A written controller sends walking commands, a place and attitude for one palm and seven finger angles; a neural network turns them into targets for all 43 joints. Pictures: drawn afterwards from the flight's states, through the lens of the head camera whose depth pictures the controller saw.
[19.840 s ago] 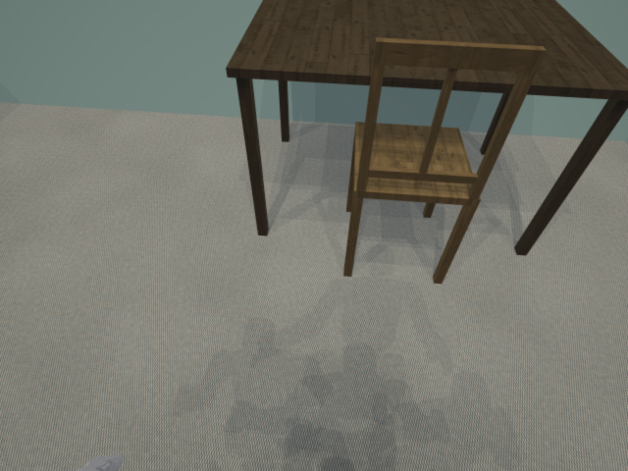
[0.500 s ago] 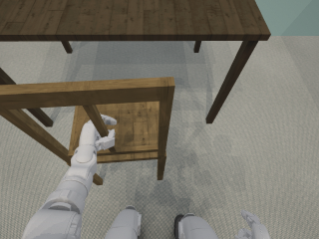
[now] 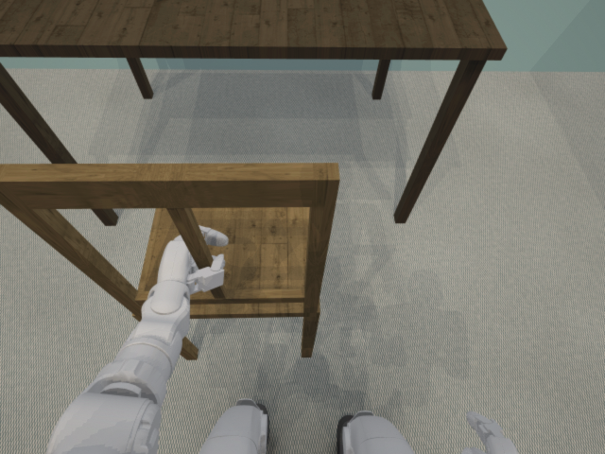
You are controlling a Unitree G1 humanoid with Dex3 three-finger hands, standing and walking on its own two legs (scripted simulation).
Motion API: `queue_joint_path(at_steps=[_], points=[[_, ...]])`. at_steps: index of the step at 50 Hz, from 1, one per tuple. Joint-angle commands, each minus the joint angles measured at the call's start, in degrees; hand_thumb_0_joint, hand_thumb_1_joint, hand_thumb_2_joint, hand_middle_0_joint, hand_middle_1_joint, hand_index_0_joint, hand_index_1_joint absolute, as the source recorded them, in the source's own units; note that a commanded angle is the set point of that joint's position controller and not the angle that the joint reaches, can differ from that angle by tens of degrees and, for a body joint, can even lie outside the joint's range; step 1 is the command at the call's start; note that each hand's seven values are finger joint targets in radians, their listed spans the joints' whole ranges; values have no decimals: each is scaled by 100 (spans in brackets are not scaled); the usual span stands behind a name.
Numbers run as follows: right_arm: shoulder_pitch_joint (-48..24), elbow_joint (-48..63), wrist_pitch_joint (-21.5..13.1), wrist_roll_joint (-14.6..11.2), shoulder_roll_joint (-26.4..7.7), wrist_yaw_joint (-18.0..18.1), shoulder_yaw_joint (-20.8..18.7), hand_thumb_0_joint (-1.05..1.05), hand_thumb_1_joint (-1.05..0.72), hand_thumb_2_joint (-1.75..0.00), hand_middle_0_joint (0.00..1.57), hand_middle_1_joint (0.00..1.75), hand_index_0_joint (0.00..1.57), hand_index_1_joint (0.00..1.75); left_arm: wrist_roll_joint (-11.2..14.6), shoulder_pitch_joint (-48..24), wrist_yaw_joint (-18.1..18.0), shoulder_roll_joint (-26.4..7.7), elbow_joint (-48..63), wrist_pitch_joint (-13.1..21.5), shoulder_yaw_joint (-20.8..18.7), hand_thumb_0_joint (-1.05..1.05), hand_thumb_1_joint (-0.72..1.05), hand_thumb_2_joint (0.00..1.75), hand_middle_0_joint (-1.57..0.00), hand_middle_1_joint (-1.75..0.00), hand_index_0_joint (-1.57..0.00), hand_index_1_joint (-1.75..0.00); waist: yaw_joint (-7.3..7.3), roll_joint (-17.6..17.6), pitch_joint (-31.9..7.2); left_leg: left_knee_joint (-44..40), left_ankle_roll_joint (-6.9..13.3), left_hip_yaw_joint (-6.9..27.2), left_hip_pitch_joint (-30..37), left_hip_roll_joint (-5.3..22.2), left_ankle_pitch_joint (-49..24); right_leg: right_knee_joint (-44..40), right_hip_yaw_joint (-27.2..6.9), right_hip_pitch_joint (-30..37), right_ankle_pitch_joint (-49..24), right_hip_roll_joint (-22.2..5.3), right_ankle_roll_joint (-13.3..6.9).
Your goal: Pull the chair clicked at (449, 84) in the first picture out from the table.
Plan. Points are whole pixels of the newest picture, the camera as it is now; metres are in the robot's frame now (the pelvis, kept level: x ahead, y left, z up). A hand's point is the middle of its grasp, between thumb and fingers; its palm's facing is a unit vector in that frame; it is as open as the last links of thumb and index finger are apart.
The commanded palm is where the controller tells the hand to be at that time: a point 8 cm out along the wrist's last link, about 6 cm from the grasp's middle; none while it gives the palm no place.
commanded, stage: step backward, pulling the chair out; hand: left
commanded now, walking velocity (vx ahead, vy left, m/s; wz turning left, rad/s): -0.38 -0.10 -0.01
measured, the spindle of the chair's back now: (203, 258) +0.39 +0.15 -0.06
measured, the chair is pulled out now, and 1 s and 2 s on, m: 0.31 0.53 0.63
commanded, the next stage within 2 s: stop walking, hand still on the chair in 0.96 s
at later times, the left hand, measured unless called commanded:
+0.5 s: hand (203, 339) +0.26 +0.14 -0.06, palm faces +0.02 -0.98 -0.18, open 5.3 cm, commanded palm +0.27 +0.19 -0.06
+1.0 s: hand (193, 431) +0.15 +0.14 -0.06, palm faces +0.02 -0.99 -0.17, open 5.3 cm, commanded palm +0.16 +0.19 -0.06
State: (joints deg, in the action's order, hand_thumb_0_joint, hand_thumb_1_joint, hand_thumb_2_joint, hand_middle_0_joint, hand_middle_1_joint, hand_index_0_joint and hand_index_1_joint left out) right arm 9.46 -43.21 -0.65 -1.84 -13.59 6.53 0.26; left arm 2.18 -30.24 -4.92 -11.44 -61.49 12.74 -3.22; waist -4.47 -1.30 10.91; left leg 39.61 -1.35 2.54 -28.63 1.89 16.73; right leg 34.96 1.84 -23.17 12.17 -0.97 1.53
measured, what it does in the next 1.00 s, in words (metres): walks backwards: right foot, then left foot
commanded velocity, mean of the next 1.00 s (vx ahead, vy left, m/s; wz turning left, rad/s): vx -0.35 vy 0.00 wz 0.01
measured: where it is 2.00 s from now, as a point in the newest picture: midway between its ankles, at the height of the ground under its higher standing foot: outside the picture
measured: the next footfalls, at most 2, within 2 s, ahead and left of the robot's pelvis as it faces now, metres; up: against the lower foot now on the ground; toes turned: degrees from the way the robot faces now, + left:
right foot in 0.22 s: -0.04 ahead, -0.15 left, +0.00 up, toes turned -4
left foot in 0.46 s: -0.02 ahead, +0.13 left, +0.00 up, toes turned -1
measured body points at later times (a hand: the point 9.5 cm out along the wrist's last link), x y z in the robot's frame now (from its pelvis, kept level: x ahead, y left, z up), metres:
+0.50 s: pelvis -0.09 +0.00 +0.00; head -0.01 +0.00 +0.45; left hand +0.26 +0.19 -0.05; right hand +0.00 -0.28 -0.12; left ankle -0.06 +0.13 -0.72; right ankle -0.05 -0.15 -0.72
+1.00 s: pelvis -0.21 +0.00 +0.00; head -0.13 +0.00 +0.44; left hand +0.15 +0.19 -0.05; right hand -0.14 -0.28 -0.12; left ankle -0.18 +0.13 -0.72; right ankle -0.12 -0.15 -0.71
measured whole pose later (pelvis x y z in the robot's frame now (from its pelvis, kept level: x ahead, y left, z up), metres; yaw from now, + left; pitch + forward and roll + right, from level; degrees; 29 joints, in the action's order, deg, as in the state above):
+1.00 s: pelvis -0.21 +0.00 +0.00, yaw +0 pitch +0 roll +1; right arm 13.4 -45.2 -1.1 -2.0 -15.7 6.6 -0.4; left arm 2.5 -30.7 -4.6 -10.7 -62.6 10.6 -2.5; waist -2.0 1.4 9.7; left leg 37.4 -0.8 -0.7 -20.1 0.9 16.7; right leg 40.7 0.5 -27.8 17.1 -4.7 2.0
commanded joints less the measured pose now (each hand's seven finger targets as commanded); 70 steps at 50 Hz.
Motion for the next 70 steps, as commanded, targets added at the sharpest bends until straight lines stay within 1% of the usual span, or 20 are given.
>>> queue_joint_path(at_steps=[1, 4, 11, 13, 14, 17, 21, 24, 28, 34, 37, 39, 45, 49, 52, 54, 57, 60, 64, 70], points=[[145, 637, -205, 46, -948, 113, -262, 0, -90, -90, 20, 30, 20, 30, -20, -1597, -79, -905, 1153, 469, 54, 0, 90, 90, -50, -145, -50, -145, 264, -536, -2274, -1788, 659, 1465, 617, 1240, 303, 350, -162, 515, 1245, -136, -117], [188, 670, -243, 62, -961, 69, -281, 0, -90, -90, 20, 30, 20, 30, 86, -1950, -9, -784, 1469, 470, 219, 0, 90, 90, -50, -145, -50, -145, 259, -1294, -2403, -2321, 1099, 2071, 305, 1892, 1284, 1920, -244, 679, 1603, 111, -202], [500, 356, -479, 89, -941, 9, -342, 0, -90, -90, 20, 30, 20, 30, 19, -1683, 106, -889, 1155, 490, 129, 0, 90, 90, -50, -145, -50, -145, 286, -1213, -2258, -1242, 568, 1006, 1142, 1008, 543, -717, -282, 1021, 1220, 110, -376], [531, 379, -500, 29, -951, 34, -410, 0, -90, -90, 20, 30, 20, 30, -45, -1577, 106, -1362, 1020, 480, -152, 0, 90, 90, -50, -145, -50, -145, 266, 374, -2239, -81, 187, 332, 917, 402, 993, -1414, -1029, 693, 1819, -546, -559], [418, 331, -470, -20, -884, 37, -413, 0, -90, -90, 20, 30, 20, 30, -99, -1780, 27, -1588, 874, 460, -269, 0, 90, 90, -50, -145, -50, -145, 213, 1736, -2095, 1361, -71, -103, 797, 12, 748, -1924, -2231, 42, 2121, -1696, -924], [92, 227, -533, 95, -642, -24, -161, 0, -90, -90, 20, 30, 20, 30, -126, -1711, -56, -1357, 1118, 427, -281, 0, 90, 90, -50, -145, -50, -145, 361, 549, -2188, 1893, -105, 430, 166, 27, 930, -1012, -1491, 1097, -1614, -1852, -1072], [372, 76, -476, 0, -874, 135, -193, 0, -90, -90, 20, 30, 20, 30, -62, -1549, -91, -1355, 919, 234, -259, 0, 90, 90, -50, -145, -50, -145, 353, 1113, -2576, -611, -119, 115, 858, 124, -29, -209, -1072, 1984, -3820, -1583, -574], [622, 138, -355, -36, -1090, 122, -350, 0, -90, -90, 20, 30, 20, 30, -43, -1812, -46, -1010, 904, 205, 1, 0, 90, 90, -50, -145, -50, -145, 338, 302, -2647, -1190, 256, 397, 1928, 1020, -3635, 91, -690, 1299, -2605, -817, -159], [513, 335, -222, 131, -919, -37, -361, 0, -90, -90, 20, 30, 20, 30, -127, -1972, -1, -837, 1122, 282, 3, 0, 90, 90, -50, -145, -50, -145, 344, -1273, -2808, -1068, 877, 1260, 2148, 1684, -4219, 869, -285, 377, 1460, -222, -158], [628, 400, -289, 85, -928, -170, -412, 0, -90, -90, 20, 30, 20, 30, -198, -1645, 49, -1003, 1087, 389, -112, 0, 90, 90, -50, -145, -50, -145, 271, -1059, -2802, -573, 647, 934, 1721, 1421, -3472, -450, -316, 1253, -96, -192, -174], [453, 554, -261, -41, -817, -60, -438, 0, -90, -90, 20, 30, 20, 30, -180, -1777, -57, -1539, 1135, 433, -338, 0, 90, 90, -50, -145, -50, -145, 207, 1002, -2824, 705, -62, -119, 748, 194, 376, -1325, -1754, 1118, -507, -1717, -749], [195, 490, -273, 26, -860, -33, -366, 0, -90, -90, 20, 30, 20, 30, -138, -1468, -101, -1521, 921, 292, -377, 0, 90, 90, -50, -145, -50, -145, 447, 798, -2574, 2038, -112, 267, 494, -16, 1349, -1529, -1999, 822, -610, -2279, -1226], [580, 242, -273, -27, -867, 71, -194, 0, -90, -90, 20, 30, 20, 30, -10, -1491, -50, -1106, 757, 72, -171, 0, 90, 90, -50, -145, -50, -145, 286, 1111, -2492, -1096, -21, -145, 1588, 127, 189, -674, -837, 860, -644, -1475, -464], [347, 520, -203, 89, -869, 45, -225, 0, -90, -90, 20, 30, 20, 30, -9, -2285, 27, -739, 1227, 212, 96, 0, 90, 90, -50, -145, -50, -145, 367, -1701, -2325, -1888, 1073, 1626, 1062, 1842, -1355, 1870, -105, 319, 1488, -207, -59], [690, 343, -237, 6, -985, -49, -365, 0, -90, -90, 20, 30, 20, 30, 37, -2022, 44, -638, 870, 132, 107, 0, 90, 90, -50, -145, -50, -145, 384, -800, -2339, -1049, 993, 1098, 2067, 1640, -3188, 902, -176, 148, 1390, -131, -85], [795, 620, -287, 17, -965, -152, -381, 0, -90, -90, 20, 30, 20, 30, -32, -1631, 104, -777, 1743, 192, 100, 0, 90, 90, -50, -145, -50, -145, 389, -1110, -2557, -820, 854, 1036, 2265, 1504, -3323, -173, -161, 736, 802, -100, -93], [596, 809, -282, -28, -814, -185, -252, 0, -90, -90, 20, 30, 20, 30, -111, -1047, 126, -786, 1868, 99, 90, 0, 90, 90, -50, -145, -50, -145, 333, -841, -2537, -584, 474, 589, 1642, 1039, -1669, -1209, -385, 1652, -315, -353, -193], [546, 873, -203, -125, -744, -116, -313, 0, -90, -90, 20, 30, 20, 30, -51, -946, -12, -1181, 1735, -149, -179, 0, 90, 90, -50, -145, -50, -145, 268, 1085, -2446, -52, 44, -162, 1253, 195, 636, -1495, -1480, 1204, 1096, -1304, -692], [350, 728, -234, 52, -671, -67, -214, 0, -90, -90, 20, 30, 20, 30, -107, -540, -62, -1115, 1784, -69, -255, 0, 90, 90, -50, -145, -50, -145, 257, 93, -2115, -844, 268, 76, 1817, 235, 439, -1246, -788, 574, 1707, -861, -418], [230, 764, -223, 50, -604, -43, -229, 0, -90, -90, 20, 30, 20, 30, -114, -20, -25, -775, 1780, 68, -75, 0, 90, 90, -50, -145, -50, -145, 326, 400, -1508, -1181, 347, 193, 1506, 301, 577, -1411, -827, 538, 1913, -656, -337]])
